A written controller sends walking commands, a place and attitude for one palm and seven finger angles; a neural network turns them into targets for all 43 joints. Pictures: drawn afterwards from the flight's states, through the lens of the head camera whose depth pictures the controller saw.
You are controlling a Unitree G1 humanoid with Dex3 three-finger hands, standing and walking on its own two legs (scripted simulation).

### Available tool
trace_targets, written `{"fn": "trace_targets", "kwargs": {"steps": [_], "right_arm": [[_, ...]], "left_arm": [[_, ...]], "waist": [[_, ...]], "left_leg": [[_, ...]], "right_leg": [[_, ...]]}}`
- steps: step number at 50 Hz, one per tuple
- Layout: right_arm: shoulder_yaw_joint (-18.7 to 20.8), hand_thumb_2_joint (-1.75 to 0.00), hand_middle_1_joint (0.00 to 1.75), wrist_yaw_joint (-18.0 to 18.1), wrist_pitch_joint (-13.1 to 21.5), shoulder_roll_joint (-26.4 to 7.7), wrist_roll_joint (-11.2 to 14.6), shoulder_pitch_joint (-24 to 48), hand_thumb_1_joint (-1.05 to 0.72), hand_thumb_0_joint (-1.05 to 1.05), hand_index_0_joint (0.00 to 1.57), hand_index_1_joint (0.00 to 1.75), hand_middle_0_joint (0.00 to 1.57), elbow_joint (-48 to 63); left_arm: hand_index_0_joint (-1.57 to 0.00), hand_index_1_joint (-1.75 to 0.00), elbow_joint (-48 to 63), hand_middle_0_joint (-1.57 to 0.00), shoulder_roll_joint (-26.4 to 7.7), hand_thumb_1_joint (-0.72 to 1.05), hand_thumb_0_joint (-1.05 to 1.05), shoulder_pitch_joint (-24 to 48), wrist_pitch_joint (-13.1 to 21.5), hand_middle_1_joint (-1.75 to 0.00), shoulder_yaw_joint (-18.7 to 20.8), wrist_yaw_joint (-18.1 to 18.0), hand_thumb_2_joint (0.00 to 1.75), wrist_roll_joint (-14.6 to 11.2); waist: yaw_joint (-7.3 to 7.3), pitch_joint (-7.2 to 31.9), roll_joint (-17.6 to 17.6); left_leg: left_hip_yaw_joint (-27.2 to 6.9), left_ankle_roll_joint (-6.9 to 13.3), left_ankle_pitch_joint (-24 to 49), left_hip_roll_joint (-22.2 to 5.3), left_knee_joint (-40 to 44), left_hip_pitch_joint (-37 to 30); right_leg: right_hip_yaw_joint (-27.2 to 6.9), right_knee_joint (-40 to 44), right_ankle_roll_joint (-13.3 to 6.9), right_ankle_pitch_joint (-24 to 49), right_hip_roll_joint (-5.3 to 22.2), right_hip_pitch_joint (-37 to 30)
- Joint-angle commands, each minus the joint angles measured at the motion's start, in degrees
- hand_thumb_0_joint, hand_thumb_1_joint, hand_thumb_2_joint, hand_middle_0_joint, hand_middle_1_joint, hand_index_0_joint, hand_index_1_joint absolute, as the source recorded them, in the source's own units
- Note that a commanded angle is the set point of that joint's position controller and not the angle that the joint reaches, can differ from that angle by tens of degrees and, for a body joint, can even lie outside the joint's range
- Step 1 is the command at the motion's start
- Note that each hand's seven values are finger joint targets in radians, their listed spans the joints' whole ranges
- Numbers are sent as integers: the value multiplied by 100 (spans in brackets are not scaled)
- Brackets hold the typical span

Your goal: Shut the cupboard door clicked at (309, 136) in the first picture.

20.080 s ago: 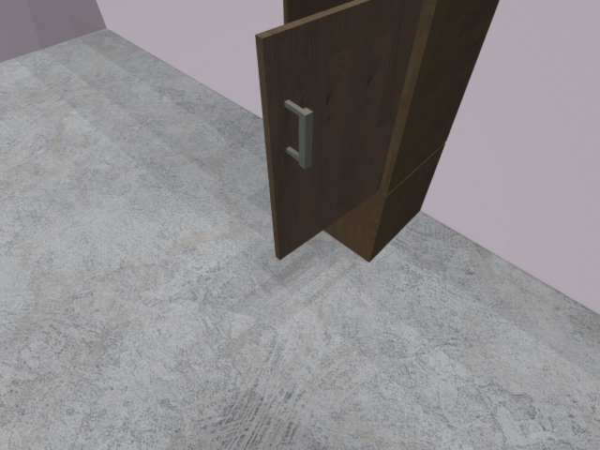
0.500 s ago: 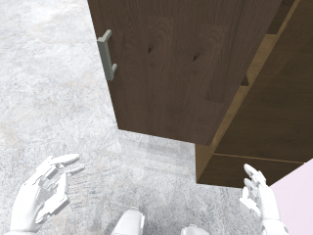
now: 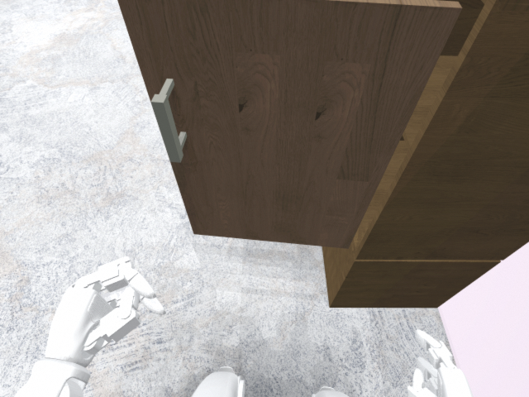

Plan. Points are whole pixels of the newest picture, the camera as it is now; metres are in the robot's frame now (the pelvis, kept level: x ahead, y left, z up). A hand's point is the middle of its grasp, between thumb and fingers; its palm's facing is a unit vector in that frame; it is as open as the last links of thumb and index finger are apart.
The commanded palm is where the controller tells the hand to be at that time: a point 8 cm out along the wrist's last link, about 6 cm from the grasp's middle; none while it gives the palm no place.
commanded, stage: raise the hand and make a fist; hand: left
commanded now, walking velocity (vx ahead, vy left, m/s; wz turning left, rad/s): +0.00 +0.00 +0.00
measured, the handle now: (172, 122) +0.49 +0.19 +0.13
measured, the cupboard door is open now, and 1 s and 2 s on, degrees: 84 84 84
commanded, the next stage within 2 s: bring the fist close to the handle in 0.88 s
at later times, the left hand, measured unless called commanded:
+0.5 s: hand (102, 275) +0.23 +0.20 +0.13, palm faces +0.01 -1.00 -0.07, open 3.1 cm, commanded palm +0.20 +0.25 +0.13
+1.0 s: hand (143, 279) +0.23 +0.16 +0.12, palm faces -0.03 -1.00 -0.05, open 3.1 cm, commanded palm +0.22 +0.22 +0.13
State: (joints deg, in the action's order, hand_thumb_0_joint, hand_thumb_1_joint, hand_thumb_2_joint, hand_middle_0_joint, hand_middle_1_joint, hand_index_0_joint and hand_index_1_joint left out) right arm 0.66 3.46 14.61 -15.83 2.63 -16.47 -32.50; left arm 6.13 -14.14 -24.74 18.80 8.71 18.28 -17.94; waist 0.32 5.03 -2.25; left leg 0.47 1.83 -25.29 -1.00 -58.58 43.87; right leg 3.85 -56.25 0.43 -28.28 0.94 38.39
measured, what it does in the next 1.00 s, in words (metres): stands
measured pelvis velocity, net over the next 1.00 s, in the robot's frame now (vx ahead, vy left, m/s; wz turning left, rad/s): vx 0.01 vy -0.02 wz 0.01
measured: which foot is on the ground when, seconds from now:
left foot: down 0.00-1.00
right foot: down 0.00-1.00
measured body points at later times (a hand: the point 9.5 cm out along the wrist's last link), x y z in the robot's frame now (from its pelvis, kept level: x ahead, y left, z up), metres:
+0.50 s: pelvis +0.01 +0.01 +0.03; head +0.02 +0.01 +0.48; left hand +0.23 +0.26 +0.14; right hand +0.19 -0.20 -0.04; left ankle +0.04 +0.10 -0.68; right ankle +0.00 -0.13 -0.68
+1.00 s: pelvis +0.01 -0.02 +0.03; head +0.02 -0.04 +0.48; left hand +0.23 +0.21 +0.13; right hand +0.19 -0.26 -0.04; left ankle +0.04 +0.10 -0.68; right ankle +0.00 -0.13 -0.68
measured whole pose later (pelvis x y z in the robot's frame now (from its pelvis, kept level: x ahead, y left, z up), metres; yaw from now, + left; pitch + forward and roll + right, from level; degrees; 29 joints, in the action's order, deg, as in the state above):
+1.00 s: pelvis +0.01 -0.02 +0.03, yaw +0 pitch +4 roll -1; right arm -2.2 3.1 14.9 -15.1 3.1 -14.7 -32.7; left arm 5.3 -14.6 -19.4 8.9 9.9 16.1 -17.2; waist 0.5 4.4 -3.3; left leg 0.3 0.0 -20.7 -1.2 -45.2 28.8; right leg 4.0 -44.4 -1.0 -24.4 0.2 24.3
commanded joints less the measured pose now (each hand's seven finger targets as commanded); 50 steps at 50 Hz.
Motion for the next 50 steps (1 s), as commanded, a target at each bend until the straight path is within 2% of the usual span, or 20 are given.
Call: {"fn": "trace_targets", "kwargs": {"steps": [1, 2, 6, 9, 12, 16, 19, 21, 22, 25, 27, 30, 31, 34, 36, 39, 42, 44, 48, 50], "right_arm": [[179, -90, 30, 94, 404, -541, -8, 428, -90, 0, 20, 30, 20, 1065], [143, -90, 30, 75, 368, -488, -5, 452, -90, 0, 20, 30, 20, 1128], [70, -90, 30, 17, 226, -463, -7, 470, -90, 0, 20, 30, 20, 1158], [40, -90, 30, -24, 167, -504, 24, 437, -90, 0, 20, 30, 20, 1205], [-17, -90, 30, -8, 120, -556, 60, 428, -90, 0, 20, 30, 20, 1234], [-76, -90, 30, 55, 143, -558, 23, 524, -90, 0, 20, 30, 20, 1239], [-120, -90, 30, 48, 196, -467, 22, 580, -90, 0, 20, 30, 20, 1214], [-135, -90, 30, 35, 221, -490, 2, 570, -90, 0, 20, 30, 20, 1120], [-150, -90, 30, 24, 240, -452, 20, 604, -90, 0, 20, 30, 20, 1108], [-121, -90, 30, 18, 297, -505, 61, 618, -90, 0, 20, 30, 20, 1002], [-100, -90, 30, 13, 307, -534, 89, 622, -90, 0, 20, 30, 20, 988], [-61, -90, 30, 30, 330, -567, 90, 633, -90, 0, 20, 30, 20, 1012], [-57, -90, 30, 45, 332, -591, 65, 643, -90, 0, 20, 30, 20, 1002], [-45, -90, 30, 40, 360, -522, 25, 678, -90, 0, 20, 30, 20, 1036], [-62, -90, 30, 39, 388, -509, -24, 657, -90, 0, 20, 30, 20, 968], [-59, -90, 30, -13, 451, -467, -8, 667, -90, 0, 20, 30, 20, 872], [-20, -90, 30, -22, 454, -516, 10, 615, -90, 0, 20, 30, 20, 835], [4, -90, 30, -4, 440, -534, 54, 607, -90, 0, 20, 30, 20, 845], [23, -90, 30, 58, 382, -556, 54, 638, -90, 0, 20, 30, 20, 919], [8, -90, 30, 83, 377, -535, 34, 657, -90, 0, 20, 30, 20, 907]], "left_arm": [[-115, -134, 1681, -115, -1139, 90, 0, 530, 238, -134, 909, -279, 90, -90], [-117, -136, 1776, -117, -917, 90, 0, 461, 201, -136, 788, -385, 90, -99], [-124, -144, 1660, -124, -692, 90, 0, 430, -90, -144, 619, -626, 90, -25], [-130, -150, 1542, -130, -458, 90, 0, 485, -390, -150, 192, -484, 90, 78], [-130, -150, 1359, -130, -547, 90, 0, 832, -714, -150, 78, -303, 90, 138], [-130, -150, 1650, -130, -1014, 90, 0, 1321, -767, -150, 569, -371, 90, 98], [-130, -150, 1892, -130, -994, 90, 0, 1447, -619, -150, 722, -494, 90, 49], [-130, -150, 1800, -130, -1117, 90, 0, 1431, -576, -150, 851, -559, 90, 36], [-130, -150, 1766, -130, -882, 90, 0, 1459, -583, -150, 655, -541, 90, 20], [-130, -150, 1367, -130, -711, 90, 0, 1349, -735, -150, 466, -415, 90, 12], [-130, -150, 1024, -130, -530, 90, 0, 1096, -923, -150, 266, -281, 90, 12], [-130, -150, 1004, -130, -717, 90, 0, 1032, -1073, -150, 446, -208, 90, -9], [-130, -150, 1053, -130, -936, 90, 0, 1064, -1061, -150, 631, -230, 90, -17], [-130, -150, 1555, -130, -1020, 90, 0, 1309, -754, -150, 834, -395, 90, -22], [-130, -150, 1683, -130, -1201, 90, 0, 1425, -506, -150, 1017, -561, 90, -21], [-130, -150, 1647, -130, -897, 90, 0, 1433, -228, -150, 741, -628, 90, 32], [-130, -150, 1199, -130, -744, 90, 0, 1136, -321, -150, 552, -487, 90, 29], [-130, -150, 976, -130, -665, 90, 0, 998, -501, -150, 414, -312, 90, 7], [-130, -150, 972, -130, -905, 90, 0, 1049, -709, -150, 654, -182, 90, -66], [-130, -150, 1236, -130, -1051, 90, 0, 1420, -596, -150, 833, -271, 90, -79]], "waist": [[191, 1371, -291], [182, 1328, -350], [142, 967, -363], [4, 730, -330], [-76, 389, -174], [46, 591, -192], [127, 875, -410], [127, 849, -341], [86, 785, -318], [25, 530, -274], [7, 286, 35], [67, 383, 126], [108, 381, 242], [139, 720, 110], [148, 663, 50], [56, 646, -337], [-13, 524, 50], [-25, 401, 96], [18, 451, 536], [13, 567, 366]], "left_leg": [[-490, -64, 1090, 33, 1363, -1546], [-509, -86, 1092, 18, 1467, -1641], [-571, -135, 1202, -30, 1674, -1750], [-586, -148, 1158, -79, 1797, -1852], [-607, -117, 827, -70, 1946, -1794], [-638, -117, 789, -35, 2105, -2038], [-615, -150, 1019, -37, 2190, -2327], [-589, -148, 1106, -32, 2203, -2351], [-548, -134, 1133, -24, 2217, -2352], [-500, -129, 994, -6, 2273, -2293], [-445, -89, 911, 11, 2281, -2148], [-379, -75, 918, 51, 2286, -2136], [-352, -58, 1035, 68, 2241, -2097], [-269, -56, 1284, 98, 2174, -2273], [-268, -64, 1305, 89, 2139, -2254], [-200, -72, 1283, 98, 2068, -2334], [-149, -42, 1249, 114, 1974, -2161], [-101, -37, 1123, 129, 1942, -2062], [-99, -16, 1215, 149, 1847, -1933], [-97, -16, 1342, 153, 1837, -2039]], "right_leg": [[19, 892, -216, 1158, -275, -553], [87, 884, -215, 1185, -268, -574], [161, 1008, -225, 1367, -312, -689], [179, 1168, -182, 1366, -303, -630], [164, 1382, -176, 1240, -298, -686], [122, 1526, -207, 1224, -299, -989], [148, 1554, -218, 1301, -288, -1133], [125, 1634, -218, 1374, -294, -1238], [143, 1674, -207, 1391, -278, -1255], [134, 1810, -178, 1330, -260, -1213], [110, 1940, -156, 1283, -245, -1226], [72, 2010, -130, 1284, -214, -1314], [-2, 2044, -149, 1360, -199, -1450], [-10, 1962, -132, 1483, -191, -1496], [-51, 1949, -150, 1450, -197, -1508], [-66, 1918, -151, 1442, -183, -1352], [-168, 2021, -100, 1491, -139, -1369], [-281, 2155, -58, 1366, -97, -1321], [-513, 2280, 29, 1410, 0, -1479], [-473, 2215, 24, 1594, -12, -1506]]}}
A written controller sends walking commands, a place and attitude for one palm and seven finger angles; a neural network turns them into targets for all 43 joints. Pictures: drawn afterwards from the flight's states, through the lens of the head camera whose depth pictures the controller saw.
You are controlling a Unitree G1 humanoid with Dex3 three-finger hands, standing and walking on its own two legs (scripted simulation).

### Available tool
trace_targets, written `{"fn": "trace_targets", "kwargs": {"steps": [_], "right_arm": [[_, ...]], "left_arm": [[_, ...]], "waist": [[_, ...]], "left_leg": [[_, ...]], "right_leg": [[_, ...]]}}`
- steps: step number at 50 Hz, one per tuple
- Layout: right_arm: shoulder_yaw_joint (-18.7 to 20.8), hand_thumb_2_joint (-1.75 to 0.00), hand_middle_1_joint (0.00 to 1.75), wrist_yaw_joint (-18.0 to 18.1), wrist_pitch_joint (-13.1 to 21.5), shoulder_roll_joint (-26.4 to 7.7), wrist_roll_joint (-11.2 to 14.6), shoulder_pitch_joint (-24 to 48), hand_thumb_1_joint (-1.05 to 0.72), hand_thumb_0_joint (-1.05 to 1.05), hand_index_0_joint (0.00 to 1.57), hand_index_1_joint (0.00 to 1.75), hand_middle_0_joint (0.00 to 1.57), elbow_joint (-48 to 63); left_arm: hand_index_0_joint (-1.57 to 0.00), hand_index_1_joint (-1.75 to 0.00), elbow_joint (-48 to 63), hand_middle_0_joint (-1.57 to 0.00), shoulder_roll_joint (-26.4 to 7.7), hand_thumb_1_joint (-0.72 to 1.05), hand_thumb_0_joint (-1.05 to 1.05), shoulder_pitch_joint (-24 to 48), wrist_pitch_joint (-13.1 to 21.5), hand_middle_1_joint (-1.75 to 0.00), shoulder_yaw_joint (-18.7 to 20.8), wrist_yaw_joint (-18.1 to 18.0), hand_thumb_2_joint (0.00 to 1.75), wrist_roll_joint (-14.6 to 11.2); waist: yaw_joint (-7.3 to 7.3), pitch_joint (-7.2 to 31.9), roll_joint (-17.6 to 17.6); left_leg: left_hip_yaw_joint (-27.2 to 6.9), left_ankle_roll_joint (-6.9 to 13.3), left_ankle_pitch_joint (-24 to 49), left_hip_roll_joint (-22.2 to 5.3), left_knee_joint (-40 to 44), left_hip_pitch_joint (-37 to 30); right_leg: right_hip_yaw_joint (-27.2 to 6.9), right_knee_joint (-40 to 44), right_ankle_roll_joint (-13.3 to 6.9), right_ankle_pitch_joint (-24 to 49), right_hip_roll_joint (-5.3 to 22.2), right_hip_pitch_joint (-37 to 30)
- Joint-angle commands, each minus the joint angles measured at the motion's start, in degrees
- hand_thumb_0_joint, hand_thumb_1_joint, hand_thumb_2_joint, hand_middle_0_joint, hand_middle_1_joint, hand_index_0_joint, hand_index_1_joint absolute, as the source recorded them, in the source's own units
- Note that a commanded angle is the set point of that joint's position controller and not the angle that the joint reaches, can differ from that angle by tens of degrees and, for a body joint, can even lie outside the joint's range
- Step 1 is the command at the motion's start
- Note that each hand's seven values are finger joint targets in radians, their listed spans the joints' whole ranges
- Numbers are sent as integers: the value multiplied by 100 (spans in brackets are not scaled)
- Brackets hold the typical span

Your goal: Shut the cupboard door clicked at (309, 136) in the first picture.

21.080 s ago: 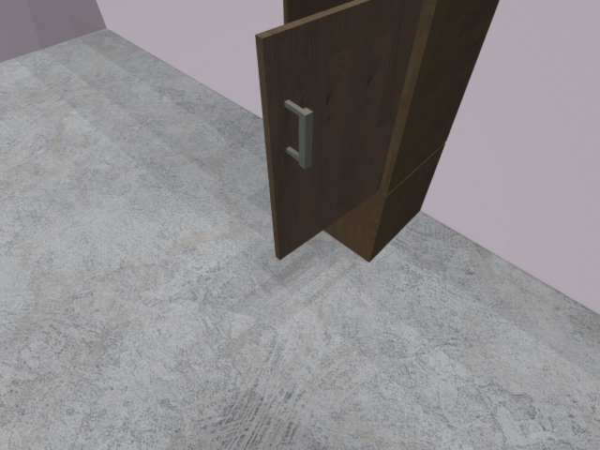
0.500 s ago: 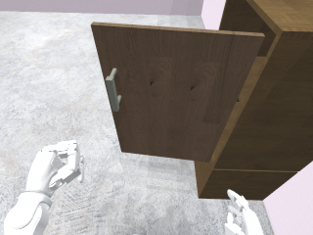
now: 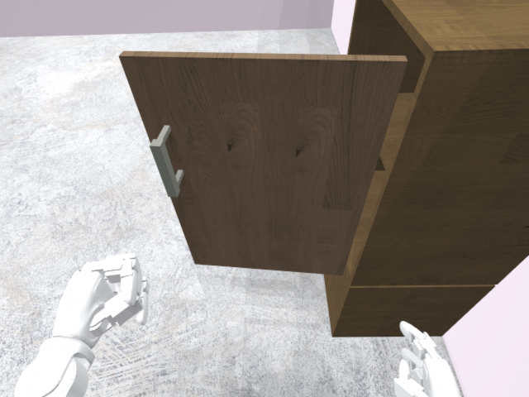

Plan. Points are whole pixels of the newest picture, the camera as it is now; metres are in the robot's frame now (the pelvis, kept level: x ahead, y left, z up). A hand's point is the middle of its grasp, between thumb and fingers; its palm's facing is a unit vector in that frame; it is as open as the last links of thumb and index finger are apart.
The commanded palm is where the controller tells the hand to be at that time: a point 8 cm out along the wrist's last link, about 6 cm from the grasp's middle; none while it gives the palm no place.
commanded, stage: bring the fist close to the handle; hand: left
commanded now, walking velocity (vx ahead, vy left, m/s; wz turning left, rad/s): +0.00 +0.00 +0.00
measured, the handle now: (169, 162) +0.48 +0.21 +0.10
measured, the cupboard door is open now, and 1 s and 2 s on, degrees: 84 84 80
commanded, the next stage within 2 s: push the door shut along its arc in 1.38 s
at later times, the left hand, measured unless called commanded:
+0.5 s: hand (141, 247) +0.30 +0.20 +0.09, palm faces -0.01 -1.00 -0.03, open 3.1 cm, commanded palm +0.28 +0.25 +0.10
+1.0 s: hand (166, 211) +0.37 +0.18 +0.09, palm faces -0.01 -1.00 -0.04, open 3.1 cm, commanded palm +0.35 +0.23 +0.10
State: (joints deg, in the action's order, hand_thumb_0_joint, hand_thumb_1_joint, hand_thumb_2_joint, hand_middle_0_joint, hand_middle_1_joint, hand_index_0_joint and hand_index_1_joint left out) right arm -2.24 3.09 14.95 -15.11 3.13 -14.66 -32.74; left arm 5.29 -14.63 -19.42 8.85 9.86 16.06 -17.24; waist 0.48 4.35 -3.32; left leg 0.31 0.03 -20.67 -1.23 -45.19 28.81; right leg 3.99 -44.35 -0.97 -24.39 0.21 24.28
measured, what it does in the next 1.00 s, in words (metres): stands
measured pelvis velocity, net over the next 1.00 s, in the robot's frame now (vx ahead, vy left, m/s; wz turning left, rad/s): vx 0.00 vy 0.02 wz -0.03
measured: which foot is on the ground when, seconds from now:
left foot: down 0.00-1.00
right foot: down 0.00-1.00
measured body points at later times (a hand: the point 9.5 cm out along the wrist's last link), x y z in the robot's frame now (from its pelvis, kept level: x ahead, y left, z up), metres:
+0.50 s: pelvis +0.01 +0.01 +0.00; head +0.04 +0.00 +0.45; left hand +0.30 +0.25 +0.10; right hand +0.17 -0.24 -0.08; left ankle +0.03 +0.12 -0.71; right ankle -0.02 -0.10 -0.71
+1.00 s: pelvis +0.00 +0.02 +0.00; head +0.03 +0.01 +0.45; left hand +0.36 +0.24 +0.10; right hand +0.14 -0.23 -0.09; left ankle +0.03 +0.12 -0.71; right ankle -0.02 -0.10 -0.71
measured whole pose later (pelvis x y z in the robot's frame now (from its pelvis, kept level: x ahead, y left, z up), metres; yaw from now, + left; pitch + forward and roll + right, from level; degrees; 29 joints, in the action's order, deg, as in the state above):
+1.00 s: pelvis +0.00 +0.02 +0.00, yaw -1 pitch +6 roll -1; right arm -2.3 2.2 8.1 -13.9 3.0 -14.5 -36.4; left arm -25.0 -15.2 15.6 8.9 10.5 8.8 -11.6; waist -1.8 3.5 -1.8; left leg 2.5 1.4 -19.9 -0.5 -43.0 29.3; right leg 1.8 -42.4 0.4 -23.0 1.0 25.6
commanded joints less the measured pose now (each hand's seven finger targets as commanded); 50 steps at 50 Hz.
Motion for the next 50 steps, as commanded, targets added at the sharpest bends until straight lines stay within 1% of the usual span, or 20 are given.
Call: {"fn": "trace_targets", "kwargs": {"steps": [1, 6, 9, 12, 14, 16, 18, 20, 21, 25, 27, 32, 36, 38, 40, 41, 43, 46, 48, 50], "right_arm": [[283, -90, 30, 142, 329, -610, -57, 463, -90, 0, 20, 30, 20, 874], [270, -90, 30, 142, 309, -592, -54, 446, -90, 0, 20, 30, 20, 672], [284, -90, 30, 144, 312, -603, 10, 478, -90, 0, 20, 30, 20, 664], [310, -90, 30, 184, 256, -679, 47, 379, -90, 0, 20, 30, 20, 634], [333, -90, 30, 200, 258, -683, 40, 392, -90, 0, 20, 30, 20, 716], [323, -90, 30, 207, 208, -714, 11, 391, -90, 0, 20, 30, 20, 712], [326, -90, 30, 176, 201, -637, 0, 427, -90, 0, 20, 30, 20, 764], [322, -90, 30, 147, 178, -631, -28, 419, -90, 0, 20, 30, 20, 718], [329, -90, 30, 141, 139, -648, -48, 376, -90, 0, 20, 30, 20, 677], [347, -90, 30, 73, 70, -630, -20, 368, -90, 0, 20, 30, 20, 642], [352, -90, 30, 61, 38, -632, -11, 350, -90, 0, 20, 30, 20, 641], [355, -90, 30, 111, -58, -683, 4, 325, -90, 0, 20, 30, 20, 545], [349, -90, 30, 99, -86, -676, -24, 322, -90, 0, 20, 30, 20, 483], [348, -90, 30, 54, -106, -628, -33, 312, -90, 0, 20, 30, 20, 494], [352, -90, 30, 22, -146, -632, -39, 280, -90, 0, 20, 30, 20, 458], [358, -90, 30, 18, -194, -679, -44, 222, -90, 0, 20, 30, 20, 406], [352, -90, 30, -2, -284, -669, -20, 225, -90, 0, 20, 30, 20, 391], [358, -90, 30, 1, -406, -723, -23, 199, -90, 0, 20, 30, 20, 369], [348, -90, 30, 9, -445, -691, -2, 209, -90, 0, 20, 30, 20, 332], [356, -90, 30, 13, -462, -694, -19, 175, -90, 0, 20, 30, 20, 323]], "left_arm": [[-130, -150, 1346, -130, -1203, 90, 0, 1165, 476, -150, 909, -121, 90, -159], [-130, -150, 815, -130, -1282, 90, 0, 1729, 820, -150, 1081, -186, 90, -149], [-130, -150, 404, -130, -956, 90, 0, 1812, 682, -150, 663, 82, 90, -156], [-130, -150, -16, -130, -992, 90, 0, 2022, 375, -150, 582, 317, 90, -190], [-130, -150, 47, -130, -1004, 90, 0, 2032, 272, -150, 631, 347, 90, -238], [-130, -150, 4, -130, -1328, 90, 0, 2087, 270, -150, 993, 266, 90, -262], [-130, -150, 257, -130, -1107, 90, 0, 2466, 380, -150, 844, 110, 90, -222], [-130, -150, 224, -130, -1164, 90, 0, 2594, 496, -150, 953, -80, 90, -164], [-130, -150, 72, -130, -1356, 90, 0, 2550, 511, -150, 1146, -169, 90, -132], [-130, -150, -85, -130, -1043, 90, 0, 2846, 563, -150, 735, -247, 90, 72], [-130, -150, -141, -130, -893, 90, 0, 3026, 487, -150, 499, -207, 90, 114], [-130, -150, -506, -130, -941, 90, 0, 3802, 362, -150, 445, -242, 90, 131], [-130, -150, -596, -130, -1015, 90, 0, 4271, 442, -150, 499, -453, 90, 209], [-130, -150, -559, -130, -828, 90, 0, 4372, 496, -150, 326, -541, 90, 301], [-130, -150, -831, -130, -722, 90, 0, 4421, 474, -150, 247, -630, 90, 348], [-130, -150, -1188, -130, -971, 90, 0, 4319, 434, -150, 475, -683, 90, 378], [-130, -150, -1441, -130, -861, 90, 0, 4653, 397, -150, 377, -708, 90, 420], [-130, -150, -1823, -130, -1150, 90, 0, 4948, 358, -150, 585, -767, 90, 483], [-130, -150, -1901, -130, -1075, 90, 0, 5702, 437, -150, 439, -779, 90, 505], [-130, -150, -1973, -130, -1144, 90, 0, 5867, 567, -150, 497, -778, 90, 503]], "waist": [[-13, 617, 572], [-64, 677, 306], [-85, 751, -16], [-133, 793, 285], [-48, 1001, 384], [36, 1058, 509], [1, 1217, 406], [13, 1158, 225], [48, 1071, 374], [-51, 1160, -74], [-104, 1214, -56], [-228, 1117, 257], [-170, 1285, 87], [-147, 1509, -76], [-158, 1475, 29], [-137, 1343, 340], [-187, 1187, 294], [-165, 1153, 353], [-294, 1115, 206], [-259, 1299, 65]], "left_leg": [[-109, 160, 900, 164, 460, -493], [-91, 147, 947, 159, 412, -543], [-42, 145, 972, 170, 451, -670], [-70, 165, 1095, 154, 452, -637], [-84, 170, 1242, 161, 501, -740], [-99, 165, 1442, 153, 523, -732], [-72, 170, 1619, 169, 558, -957], [-61, 139, 1653, 164, 599, -988], [-74, 141, 1662, 131, 593, -927], [-48, 107, 1634, 111, 655, -1086], [-64, 120, 1649, 96, 655, -1141], [-152, 110, 1395, 52, 739, -1114], [-209, 80, 1545, 25, 771, -1298], [-220, 45, 1827, 11, 778, -1486], [-229, 25, 1784, -3, 797, -1459], [-223, 50, 1655, -10, 805, -1294], [-181, 40, 1539, 5, 846, -1207], [-159, 55, 1327, 13, 881, -1104], [-152, 54, 1183, 10, 888, -1174], [-159, 48, 1206, 9, 873, -1273]], "right_leg": [[-532, 997, 173, 1233, 56, -125], [-533, 910, 149, 1319, 37, -56], [-520, 931, 145, 1435, 54, -18], [-531, 963, 202, 1717, 73, -99], [-440, 906, 195, 1935, 60, -201], [-396, 831, 181, 2197, 38, -342], [-270, 720, 157, 2370, -1, -257], [-190, 664, 109, 2259, -35, -171], [-194, 668, 99, 2239, -48, -188], [-135, 628, 52, 2016, -68, 0], [-128, 655, 50, 2019, -66, -9], [-73, 739, 59, 1709, -94, 149], [-63, 691, 11, 1706, -102, 123], [-47, 633, -5, 1843, -96, 89], [-26, 641, 5, 1796, -100, 128], [-39, 689, 6, 1748, -109, 81], [-45, 709, 10, 1713, -97, 146], [-96, 785, 5, 1549, -90, 108], [-120, 816, 5, 1426, -88, 258], [-139, 797, -18, 1422, -107, 225]]}}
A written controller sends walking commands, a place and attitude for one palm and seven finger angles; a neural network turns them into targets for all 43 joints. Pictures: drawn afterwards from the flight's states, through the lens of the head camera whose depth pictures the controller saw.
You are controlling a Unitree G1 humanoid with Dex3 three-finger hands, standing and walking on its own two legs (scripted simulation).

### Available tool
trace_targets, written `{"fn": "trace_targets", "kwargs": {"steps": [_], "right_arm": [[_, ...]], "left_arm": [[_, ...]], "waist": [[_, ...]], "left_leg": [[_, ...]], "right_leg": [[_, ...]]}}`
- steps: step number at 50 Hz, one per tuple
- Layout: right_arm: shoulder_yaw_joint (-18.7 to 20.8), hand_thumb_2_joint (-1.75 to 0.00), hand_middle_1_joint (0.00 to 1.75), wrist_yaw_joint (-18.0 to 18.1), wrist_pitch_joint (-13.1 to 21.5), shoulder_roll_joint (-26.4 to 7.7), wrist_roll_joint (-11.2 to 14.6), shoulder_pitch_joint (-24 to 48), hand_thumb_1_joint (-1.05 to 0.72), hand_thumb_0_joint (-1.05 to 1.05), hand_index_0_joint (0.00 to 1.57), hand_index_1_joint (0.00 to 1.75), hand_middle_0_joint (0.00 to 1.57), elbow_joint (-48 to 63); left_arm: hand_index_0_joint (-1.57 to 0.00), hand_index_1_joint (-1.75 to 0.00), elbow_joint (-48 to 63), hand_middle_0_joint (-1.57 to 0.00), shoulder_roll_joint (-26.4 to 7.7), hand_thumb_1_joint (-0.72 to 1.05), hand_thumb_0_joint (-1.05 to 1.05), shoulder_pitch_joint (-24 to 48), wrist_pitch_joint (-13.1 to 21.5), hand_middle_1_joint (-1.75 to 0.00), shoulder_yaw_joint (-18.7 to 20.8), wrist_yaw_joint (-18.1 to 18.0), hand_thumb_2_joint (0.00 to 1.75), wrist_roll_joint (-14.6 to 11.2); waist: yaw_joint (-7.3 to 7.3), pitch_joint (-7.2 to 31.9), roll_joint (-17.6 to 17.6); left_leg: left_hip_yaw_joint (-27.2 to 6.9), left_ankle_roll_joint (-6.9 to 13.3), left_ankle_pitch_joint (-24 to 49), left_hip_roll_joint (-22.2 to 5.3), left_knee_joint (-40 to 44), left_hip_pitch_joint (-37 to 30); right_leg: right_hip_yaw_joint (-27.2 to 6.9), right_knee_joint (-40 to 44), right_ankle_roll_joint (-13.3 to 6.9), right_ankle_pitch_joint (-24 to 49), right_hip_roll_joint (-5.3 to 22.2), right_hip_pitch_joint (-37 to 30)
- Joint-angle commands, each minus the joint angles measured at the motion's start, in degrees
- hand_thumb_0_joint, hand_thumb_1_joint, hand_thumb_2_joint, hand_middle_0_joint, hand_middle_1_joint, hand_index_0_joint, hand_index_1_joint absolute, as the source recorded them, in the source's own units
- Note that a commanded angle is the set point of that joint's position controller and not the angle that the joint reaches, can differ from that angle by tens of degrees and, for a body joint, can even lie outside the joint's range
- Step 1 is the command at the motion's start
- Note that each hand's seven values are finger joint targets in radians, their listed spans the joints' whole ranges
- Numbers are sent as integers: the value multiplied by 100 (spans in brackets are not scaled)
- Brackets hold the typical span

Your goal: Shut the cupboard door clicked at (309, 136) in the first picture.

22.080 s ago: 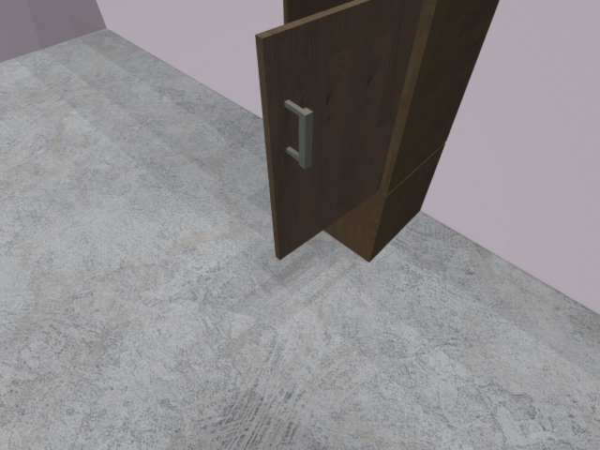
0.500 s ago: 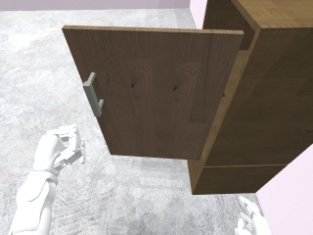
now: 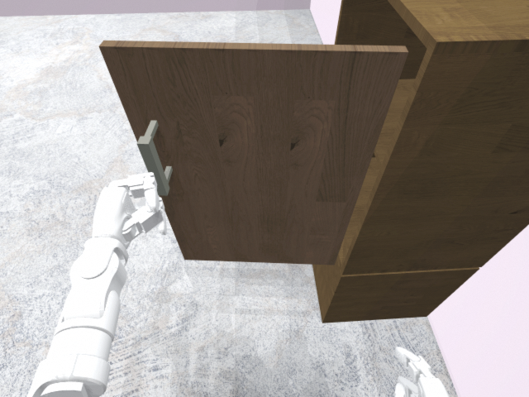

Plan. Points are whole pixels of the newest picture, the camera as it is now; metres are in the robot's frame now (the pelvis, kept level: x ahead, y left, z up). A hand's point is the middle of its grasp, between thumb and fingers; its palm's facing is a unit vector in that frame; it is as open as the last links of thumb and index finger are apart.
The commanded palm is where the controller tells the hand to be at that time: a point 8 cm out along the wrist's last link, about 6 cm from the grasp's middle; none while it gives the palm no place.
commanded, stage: bring the fist close to the handle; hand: left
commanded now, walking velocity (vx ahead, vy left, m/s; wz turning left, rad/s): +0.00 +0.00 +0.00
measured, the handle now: (158, 159) +0.47 +0.20 +0.09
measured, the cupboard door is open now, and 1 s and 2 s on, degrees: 84 80 67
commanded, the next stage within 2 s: push the door shut along its arc in 0.38 s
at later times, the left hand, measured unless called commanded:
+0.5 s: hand (153, 206) +0.37 +0.18 +0.09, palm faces +0.04 -1.00 -0.04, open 3.1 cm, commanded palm +0.34 +0.23 +0.10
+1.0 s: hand (165, 178) +0.43 +0.18 +0.10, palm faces -0.12 -0.99 -0.02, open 3.0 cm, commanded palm +0.41 +0.22 +0.10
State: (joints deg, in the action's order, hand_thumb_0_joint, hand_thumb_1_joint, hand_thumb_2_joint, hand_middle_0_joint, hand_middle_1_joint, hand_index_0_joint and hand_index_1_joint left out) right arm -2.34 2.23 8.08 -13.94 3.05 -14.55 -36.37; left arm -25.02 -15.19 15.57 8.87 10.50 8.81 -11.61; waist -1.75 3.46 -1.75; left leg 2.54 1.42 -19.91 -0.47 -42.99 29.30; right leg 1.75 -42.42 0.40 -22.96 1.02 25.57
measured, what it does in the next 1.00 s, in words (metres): stands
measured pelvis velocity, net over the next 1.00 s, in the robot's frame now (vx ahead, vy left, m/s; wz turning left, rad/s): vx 0.00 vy -0.01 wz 0.00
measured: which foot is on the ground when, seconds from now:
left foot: down 0.00-1.00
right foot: down 0.00-1.00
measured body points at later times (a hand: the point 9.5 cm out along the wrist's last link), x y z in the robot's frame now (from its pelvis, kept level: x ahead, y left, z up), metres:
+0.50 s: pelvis +0.00 -0.02 +0.00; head +0.04 -0.02 +0.45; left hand +0.36 +0.24 +0.10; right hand +0.12 -0.27 -0.10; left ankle +0.02 +0.10 -0.71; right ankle -0.02 -0.12 -0.71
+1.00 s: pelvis +0.00 -0.01 +0.00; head +0.06 -0.01 +0.44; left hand +0.43 +0.23 +0.10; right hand +0.09 -0.27 -0.12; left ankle +0.02 +0.10 -0.71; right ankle -0.02 -0.12 -0.71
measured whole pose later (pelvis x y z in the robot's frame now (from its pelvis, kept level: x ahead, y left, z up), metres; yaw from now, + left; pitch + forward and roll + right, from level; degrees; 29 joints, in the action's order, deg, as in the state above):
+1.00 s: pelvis +0.00 -0.01 +0.00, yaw +0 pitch +10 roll -1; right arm -1.4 2.6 3.3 -16.0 3.3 -17.9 -37.2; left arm -49.8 -22.9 34.7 14.8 15.6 21.2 -12.3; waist -4.5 3.4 -1.2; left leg 2.2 1.1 -20.2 -1.0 -44.3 34.0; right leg 2.0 -43.7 -0.1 -23.2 0.4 30.2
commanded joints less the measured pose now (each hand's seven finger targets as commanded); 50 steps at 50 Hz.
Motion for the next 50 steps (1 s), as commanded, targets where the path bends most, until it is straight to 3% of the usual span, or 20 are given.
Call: {"fn": "trace_targets", "kwargs": {"steps": [1, 4, 5, 6, 9, 11, 14, 16, 21, 23, 25, 26, 29, 32, 34, 37, 41, 43, 46, 50], "right_arm": [[371, -90, 30, 99, 214, -832, -35, 126, -90, 0, 20, 30, 20, 704], [403, -90, 30, 80, 193, -813, -25, 67, -90, 0, 20, 30, 20, 679], [409, -90, 30, 67, 178, -819, -22, 54, -90, 0, 20, 30, 20, 682], [425, -90, 30, 55, 160, -838, -38, -9, -90, 0, 20, 30, 20, 683], [435, -90, 30, 28, 90, -839, 3, 4, -90, 0, 20, 30, 20, 723], [445, -90, 30, 50, 29, -898, 7, -39, -90, 0, 20, 30, 20, 698], [451, -90, 30, 42, 30, -836, 10, 37, -90, 0, 20, 30, 20, 813], [460, -90, 30, 65, 38, -844, -6, 14, -90, 0, 20, 30, 20, 797], [468, -90, 30, 112, 32, -875, 6, -28, -90, 0, 20, 30, 20, 666], [454, -90, 30, 110, 35, -840, 33, 22, -90, 0, 20, 30, 20, 682], [469, -90, 30, 109, 28, -863, 34, 8, -90, 0, 20, 30, 20, 698], [471, -90, 30, 121, 7, -893, 32, -37, -90, 0, 20, 30, 20, 685], [457, -90, 30, 132, -22, -890, 48, -39, -90, 0, 20, 30, 20, 682], [426, -90, 30, 165, -42, -905, 48, -68, -90, 0, 20, 30, 20, 610], [422, -90, 30, 174, -44, -904, 39, -90, -90, 0, 20, 30, 20, 610], [408, -90, 30, 185, -96, -966, 27, -164, -90, 0, 20, 30, 20, 553], [408, -90, 30, 153, -167, -994, 16, -298, -90, 0, 20, 30, 20, 544], [428, -90, 30, 125, -178, -992, 15, -338, -90, 0, 20, 30, 20, 583], [450, -90, 30, 122, -228, -1063, -6, -487, -90, 0, 20, 30, 20, 524], [455, -90, 30, 113, -260, -1066, -1, -568, -90, 0, 20, 30, 20, 514]], "left_arm": [[-130, -150, 1101, -130, -1140, 90, 0, 2319, 638, -150, 464, -42, 90, -64], [-130, -150, 849, -130, -1117, 90, 0, 2167, 774, -150, 512, 40, 90, -111], [-130, -150, 870, -130, -1101, 90, 0, 2179, 813, -150, 491, 69, 90, -111], [-130, -150, 740, -130, -1214, 90, 0, 1960, 808, -150, 618, 86, 90, -116], [-130, -150, 480, -130, -1117, 90, 0, 1737, 736, -150, 577, 179, 90, -148], [-130, -150, 302, -130, -1465, 90, 0, 1799, 692, -150, 852, 202, 90, -160], [-130, -150, 809, -130, -1331, 90, 0, 1944, 824, -150, 737, 242, 90, -187], [-130, -150, 1012, -130, -1457, 90, 0, 2024, 940, -150, 781, 257, 90, -204], [-130, -150, 687, -130, -1552, 90, 0, 2126, 1032, -150, 860, 367, 90, -261], [-130, -150, 637, -130, -1307, 90, 0, 2250, 989, -150, 631, 457, 90, -273], [-130, -150, 574, -130, -1381, 90, 0, 2079, 916, -150, 689, 523, 90, -273], [-130, -150, 448, -130, -1484, 90, 0, 2037, 870, -150, 750, 558, 90, -268], [-130, -150, 363, -130, -1501, 90, 0, 2452, 847, -150, 695, 694, 90, -285], [-130, -150, 205, -130, -1607, 90, 0, 3222, 892, -150, 646, 773, 90, -272], [-130, -150, -33, -130, -1550, 90, 0, 3265, 905, -150, 619, 812, 90, -278], [-130, -150, -572, -130, -1874, 90, 0, 3519, 910, -150, 829, 883, 90, -245], [-130, -150, -969, -130, -1905, 90, 0, 3925, 903, -150, 702, 1043, 90, -131], [-130, -150, -1023, -130, -1798, 90, 0, 3949, 897, -150, 644, 1113, 90, -161], [-130, -150, -1315, -130, -2017, 90, 0, 4138, 942, -150, 813, 1216, 90, -190], [-130, -150, -1356, -130, -1954, 90, 0, 4578, 1058, -150, 699, 1349, 90, -189]], "waist": [[1, 1569, -28], [12, 1727, 79], [18, 1781, -90], [73, 1831, 90], [62, 1549, 193], [48, 1385, 347], [81, 1605, 0], [40, 1708, -51], [-80, 1506, 206], [-106, 1491, -7], [-44, 1601, -100], [-66, 1576, 101], [-145, 1628, 185], [-259, 1535, 14], [-249, 1571, 47], [-269, 1534, 280], [-282, 1745, -107], [-288, 1980, -114], [-328, 1987, 186], [-397, 2081, -25]], "left_leg": [[-369, -71, 1228, -57, 626, -1340], [-308, -64, 1442, -43, 576, -1366], [-300, -71, 1557, -40, 563, -1403], [-294, -58, 1606, -35, 546, -1348], [-205, -37, 1470, 1, 583, -1106], [-186, -6, 1275, 10, 588, -947], [-142, 4, 1477, 39, 589, -1122], [-137, 19, 1556, 32, 531, -1196], [-140, 42, 1322, 32, 516, -1079], [-127, 32, 1237, 53, 539, -1114], [-154, 24, 1363, 56, 523, -1176], [-159, 49, 1429, 48, 495, -1154], [-162, 46, 1492, 57, 473, -1144], [-216, 49, 1384, 53, 443, -1190], [-238, 37, 1346, 51, 438, -1225], [-253, 53, 1196, 54, 419, -1018], [-286, 29, 1386, 46, 351, -1106], [-289, 29, 1555, 56, 295, -1190], [-310, 52, 1617, 41, 235, -1073], [-339, 37, 1691, 37, 204, -1175]], "right_leg": [[69, 600, -153, 1374, -189, -39], [49, 576, -145, 1680, -198, -171], [46, 544, -150, 1780, -199, -154], [45, 538, -141, 1862, -201, -275], [7, 617, -107, 1925, -183, -270], [-45, 698, -85, 1798, -170, -275], [-75, 657, -104, 2032, -167, -397], [-100, 654, -92, 2138, -170, -450], [-141, 711, -49, 1996, -174, -329], [-141, 721, -52, 1912, -157, -234], [-123, 688, -81, 2023, -154, -283], [-124, 694, -68, 2122, -151, -336], [-128, 658, -51, 2278, -146, -299], [-133, 657, -74, 2062, -150, -95], [-104, 653, -90, 1946, -163, -17], [-150, 652, -78, 1823, -144, -24], [-106, 514, -132, 1891, -133, 77], [-99, 475, -129, 2073, -146, 60], [-90, 451, -127, 2139, -166, 55], [-68, 387, -143, 2124, -193, 237]]}}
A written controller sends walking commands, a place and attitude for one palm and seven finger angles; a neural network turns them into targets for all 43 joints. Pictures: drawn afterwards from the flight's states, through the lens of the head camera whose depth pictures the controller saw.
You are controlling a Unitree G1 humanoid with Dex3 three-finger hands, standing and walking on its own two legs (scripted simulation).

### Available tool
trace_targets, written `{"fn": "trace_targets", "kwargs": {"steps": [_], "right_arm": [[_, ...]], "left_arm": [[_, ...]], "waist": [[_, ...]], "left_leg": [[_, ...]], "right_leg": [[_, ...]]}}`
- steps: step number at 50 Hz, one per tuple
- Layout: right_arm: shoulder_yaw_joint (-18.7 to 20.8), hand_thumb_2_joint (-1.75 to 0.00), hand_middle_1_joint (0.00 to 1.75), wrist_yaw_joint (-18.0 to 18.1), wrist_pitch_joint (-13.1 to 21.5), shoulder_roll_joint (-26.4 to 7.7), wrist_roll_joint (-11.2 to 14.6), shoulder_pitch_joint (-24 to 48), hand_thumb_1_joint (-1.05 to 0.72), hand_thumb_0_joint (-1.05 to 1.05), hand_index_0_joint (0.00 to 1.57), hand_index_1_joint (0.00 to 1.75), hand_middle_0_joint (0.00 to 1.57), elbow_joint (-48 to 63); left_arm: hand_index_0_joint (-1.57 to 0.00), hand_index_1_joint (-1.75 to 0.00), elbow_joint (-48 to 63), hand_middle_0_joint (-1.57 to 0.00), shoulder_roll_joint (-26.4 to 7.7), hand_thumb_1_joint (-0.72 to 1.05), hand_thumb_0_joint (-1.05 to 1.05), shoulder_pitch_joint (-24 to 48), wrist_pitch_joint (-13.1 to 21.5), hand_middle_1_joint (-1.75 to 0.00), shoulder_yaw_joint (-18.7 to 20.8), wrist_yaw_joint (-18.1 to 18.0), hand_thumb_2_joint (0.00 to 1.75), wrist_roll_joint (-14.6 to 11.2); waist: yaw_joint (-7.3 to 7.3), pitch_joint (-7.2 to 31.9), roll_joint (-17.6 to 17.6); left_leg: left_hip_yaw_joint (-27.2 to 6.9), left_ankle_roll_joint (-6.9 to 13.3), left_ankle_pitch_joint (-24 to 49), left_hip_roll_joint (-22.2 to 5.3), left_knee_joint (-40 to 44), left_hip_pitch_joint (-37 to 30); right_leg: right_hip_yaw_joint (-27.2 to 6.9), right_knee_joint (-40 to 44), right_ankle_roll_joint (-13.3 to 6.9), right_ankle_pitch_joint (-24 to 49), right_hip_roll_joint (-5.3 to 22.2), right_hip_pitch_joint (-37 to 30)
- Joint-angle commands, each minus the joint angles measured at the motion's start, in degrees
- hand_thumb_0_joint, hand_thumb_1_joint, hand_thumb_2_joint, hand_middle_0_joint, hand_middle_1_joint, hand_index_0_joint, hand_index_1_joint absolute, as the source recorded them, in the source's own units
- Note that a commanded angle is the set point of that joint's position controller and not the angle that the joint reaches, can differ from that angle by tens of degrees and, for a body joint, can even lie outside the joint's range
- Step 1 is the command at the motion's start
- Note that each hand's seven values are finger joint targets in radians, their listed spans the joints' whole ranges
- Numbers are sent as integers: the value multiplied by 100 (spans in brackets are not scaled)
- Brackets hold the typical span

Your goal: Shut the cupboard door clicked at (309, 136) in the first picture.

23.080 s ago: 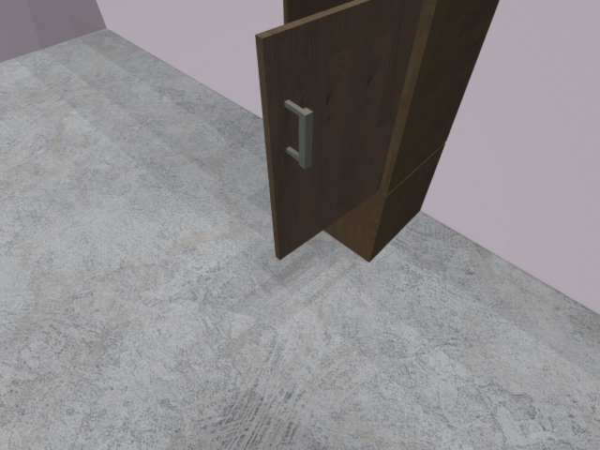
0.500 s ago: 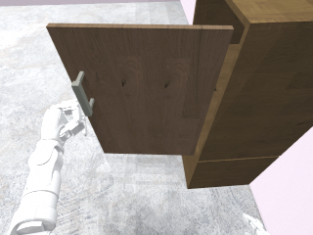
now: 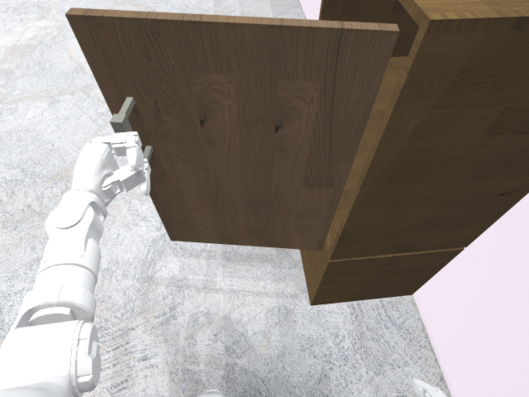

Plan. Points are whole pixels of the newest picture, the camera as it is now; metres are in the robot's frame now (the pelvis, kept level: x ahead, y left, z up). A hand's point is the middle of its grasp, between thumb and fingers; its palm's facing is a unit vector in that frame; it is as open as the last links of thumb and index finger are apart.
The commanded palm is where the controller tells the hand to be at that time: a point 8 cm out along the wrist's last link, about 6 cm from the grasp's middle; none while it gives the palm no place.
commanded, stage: push the door shut along its arc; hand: left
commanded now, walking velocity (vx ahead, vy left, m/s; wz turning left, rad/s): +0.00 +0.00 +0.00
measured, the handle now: (135, 139) +0.50 +0.21 +0.10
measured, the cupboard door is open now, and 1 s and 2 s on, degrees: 80 67 56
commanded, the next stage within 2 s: pull the fist back off the door in 1.36 s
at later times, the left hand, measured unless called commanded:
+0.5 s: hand (165, 147) +0.47 +0.15 +0.10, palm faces -0.27 -0.96 -0.02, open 3.1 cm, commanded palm +0.48 +0.20 +0.10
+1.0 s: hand (197, 119) +0.54 +0.11 +0.10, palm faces -0.35 -0.94 +0.00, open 3.0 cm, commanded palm +0.55 +0.16 +0.10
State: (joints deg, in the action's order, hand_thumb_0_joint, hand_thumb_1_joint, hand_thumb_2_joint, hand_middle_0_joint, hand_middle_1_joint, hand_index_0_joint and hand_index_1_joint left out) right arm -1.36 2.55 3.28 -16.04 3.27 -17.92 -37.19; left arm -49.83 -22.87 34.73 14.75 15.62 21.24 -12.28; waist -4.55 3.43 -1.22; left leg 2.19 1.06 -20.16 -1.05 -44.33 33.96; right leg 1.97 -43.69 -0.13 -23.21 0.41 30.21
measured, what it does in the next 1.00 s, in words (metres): stands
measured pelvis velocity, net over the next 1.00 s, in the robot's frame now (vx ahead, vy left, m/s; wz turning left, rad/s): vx -0.01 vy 0.00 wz -0.03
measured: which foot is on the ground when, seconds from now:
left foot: down 0.00-1.00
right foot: down 0.00-1.00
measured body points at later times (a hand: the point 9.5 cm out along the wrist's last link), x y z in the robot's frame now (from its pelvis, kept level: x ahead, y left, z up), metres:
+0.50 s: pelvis -0.01 +0.01 -0.01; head +0.08 +0.02 +0.43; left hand +0.48 +0.21 +0.10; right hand +0.02 -0.26 -0.12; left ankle +0.02 +0.11 -0.71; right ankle -0.02 -0.12 -0.71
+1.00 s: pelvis -0.01 +0.00 -0.03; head +0.13 +0.00 +0.40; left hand +0.55 +0.16 +0.10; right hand -0.06 -0.27 -0.13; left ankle +0.02 +0.11 -0.71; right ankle -0.02 -0.12 -0.71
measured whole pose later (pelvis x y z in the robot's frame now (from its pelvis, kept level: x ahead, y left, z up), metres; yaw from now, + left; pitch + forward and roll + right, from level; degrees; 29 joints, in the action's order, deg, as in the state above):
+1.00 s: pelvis -0.01 +0.00 -0.03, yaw -2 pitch +21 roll -2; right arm -1.9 1.8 1.7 -17.0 0.6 -24.8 -38.8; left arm -75.7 -34.9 68.1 12.6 17.6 28.4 -4.6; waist -13.9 3.5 -2.4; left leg 1.7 1.2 -22.9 -3.2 -54.3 52.1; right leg 2.1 -51.7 -0.3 -24.7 -1.5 47.6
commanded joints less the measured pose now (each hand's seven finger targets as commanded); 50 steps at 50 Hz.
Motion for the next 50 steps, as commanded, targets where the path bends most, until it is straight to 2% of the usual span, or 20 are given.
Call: {"fn": "trace_targets", "kwargs": {"steps": [1, 5, 7, 11, 14, 16, 21, 23, 25, 27, 28, 30, 32, 34, 37, 38, 41, 45, 47, 50], "right_arm": [[366, -90, 30, 80, 200, -879, -36, -294, -90, 0, 20, 30, 20, 539], [386, -90, 30, 59, 187, -894, -43, -410, -90, 0, 20, 30, 20, 478], [385, -90, 30, 59, 168, -897, -51, -463, -90, 0, 20, 30, 20, 420], [386, -90, 30, 58, 162, -963, -82, -600, -90, 0, 20, 30, 20, 320], [383, -90, 30, 42, 159, -974, -99, -684, -90, 0, 20, 30, 20, 271], [375, -90, 30, 54, 157, -1027, -112, -764, -90, 0, 20, 30, 20, 208], [402, -90, 30, 19, 193, -1057, -160, -935, -90, 0, 20, 30, 20, 181], [397, -90, 30, -12, 195, -1054, -181, -946, -90, 0, 20, 30, 20, 180], [400, -90, 30, -5, 186, -1088, -184, -1034, -90, 0, 20, 30, 20, 123], [381, -90, 30, -15, 166, -1080, -207, -1077, -90, 0, 20, 30, 20, 127], [394, -90, 30, -22, 166, -1110, -206, -1135, -90, 0, 20, 30, 20, 155], [391, -90, 30, -25, 145, -1117, -223, -1203, -90, 0, 20, 30, 20, 129], [366, -90, 30, -38, 132, -1105, -245, -1243, -90, 0, 20, 30, 20, 108], [377, -90, 30, -39, 103, -1142, -255, -1331, -90, 0, 20, 30, 20, 132], [370, -90, 30, -31, 86, -1141, -282, -1409, -90, 0, 20, 30, 20, 137], [385, -90, 30, -33, 74, -1174, -291, -1485, -90, 0, 20, 30, 20, 165], [375, -90, 30, -9, 24, -1164, -293, -1551, -90, 0, 20, 30, 20, 195], [386, -90, 30, 23, -36, -1179, -277, -1626, -90, 0, 20, 30, 20, 134], [368, -90, 30, 52, -40, -1165, -285, -1629, -90, 0, 20, 30, 20, 59], [396, -90, 30, 58, -25, -1184, -304, -1704, -90, 0, 20, 30, 20, 33]], "left_arm": [[-130, -150, 1043, -130, -1261, 90, 0, 2771, 493, -150, 207, 112, 90, -89], [-130, -150, 901, -130, -1193, 90, 0, 3134, 566, -150, 74, 187, 90, -35], [-130, -150, 696, -130, -1123, 90, 0, 3250, 555, -150, -20, 212, 90, -16], [-130, -150, 423, -130, -1290, 90, 0, 3740, 576, -150, 80, 278, 90, 16], [-130, -150, 99, -130, -1208, 90, 0, 4058, 560, -150, -69, 307, 90, 98], [-130, -150, -75, -130, -1378, 90, 0, 4342, 572, -150, 32, 315, 90, 124], [-130, -150, -232, -130, -1341, 90, 0, 4674, 603, -150, -6, 407, 90, 177], [-130, -150, -256, -130, -1197, 90, 0, 4931, 569, -150, -142, 440, 90, 188], [-130, -150, -469, -130, -1359, 90, 0, 5150, 510, -150, -68, 419, 90, 249], [-130, -150, -616, -130, -1478, 90, 0, 5172, 466, -150, 38, 389, 90, 271], [-130, -150, -631, -130, -1616, 90, 0, 5205, 453, -150, 171, 377, 90, 292], [-130, -150, -768, -130, -1682, 90, 0, 5397, 419, -150, 173, 338, 90, 369], [-130, -150, -871, -130, -1702, 90, 0, 5598, 406, -150, 131, 310, 90, 428], [-130, -150, -1045, -130, -2015, 90, 0, 5546, 389, -150, 355, 305, 90, 498], [-130, -150, -1040, -130, -2073, 90, 0, 5840, 371, -150, 353, 371, 90, 521], [-130, -150, -1057, -130, -2351, 90, 0, 5766, 363, -150, 589, 397, 90, 535], [-130, -150, -1107, -130, -2454, 90, 0, 5784, 332, -150, 632, 517, 90, 551], [-130, -150, -1320, -130, -2464, 90, 0, 6105, 174, -150, 445, 643, 90, 628], [-130, -150, -1410, -130, -2359, 90, 0, 6345, 149, -150, 285, 695, 90, 634], [-130, -150, -1315, -130, -2396, 90, 0, 6382, 119, -150, 312, 793, 90, 596]], "waist": [[-161, 2031, -53], [-246, 2079, -298], [-312, 2019, -258], [-381, 2104, -369], [-497, 2072, -307], [-562, 1998, -314], [-609, 2470, -505], [-677, 2528, -593], [-768, 2364, -441], [-723, 2412, -389], [-718, 2531, -446], [-792, 2477, -375], [-832, 2468, -523], [-806, 2510, -445], [-869, 2822, -513], [-805, 2980, -449], [-807, 3148, -542], [-1030, 2831, -265], [-1086, 2761, -503], [-1086, 3052, -575]], "left_leg": [[-326, 90, 1746, 81, 308, -1657], [-403, 53, 1670, 44, 292, -1810], [-427, 67, 1667, 33, 260, -1806], [-489, 61, 1648, 23, 210, -1830], [-554, 50, 1468, 0, 182, -1751], [-582, 64, 1369, -9, 148, -1678], [-693, 37, 1715, -41, -8, -1938], [-728, 17, 1598, -53, -38, -1973], [-720, 37, 1415, -64, -79, -1735], [-713, 54, 1545, -34, -127, -1634], [-714, 46, 1544, -47, -137, -1652], [-704, 65, 1449, -52, -191, -1479], [-705, 66, 1501, -40, -274, -1449], [-691, 66, 1527, -48, -324, -1298], [-649, 99, 1741, -18, -457, -1289], [-648, 97, 1853, -19, -480, -1254], [-565, 132, 2080, 18, -602, -1129], [-481, 178, 1717, 16, -685, -688], [-507, 173, 1768, 19, -745, -778], [-502, 178, 1973, 11, -820, -902]], "right_leg": [[-81, 514, -94, 2127, -141, -165], [-35, 492, -113, 1843, -167, 178], [-12, 486, -116, 1798, -192, 282], [-1, 424, -140, 1680, -198, 481], [21, 397, -133, 1430, -215, 741], [15, 374, -145, 1318, -218, 892], [55, 204, -177, 1393, -248, 1127], [67, 192, -160, 1264, -254, 1318], [56, 181, -149, 1168, -257, 1428], [64, 149, -152, 1269, -276, 1321], [46, 127, -153, 1267, -277, 1345], [26, 106, -138, 1209, -273, 1443], [41, 65, -136, 1207, -299, 1526], [15, 26, -144, 1267, -303, 1457], [-11, -47, -120, 1525, -328, 1376], [-30, -77, -121, 1671, -330, 1228], [-56, -157, -115, 1995, -351, 1094], [-108, -63, -48, 1949, -370, 1126], [-70, -86, -71, 1907, -390, 1330], [-83, -128, -83, 2067, -404, 1299]]}}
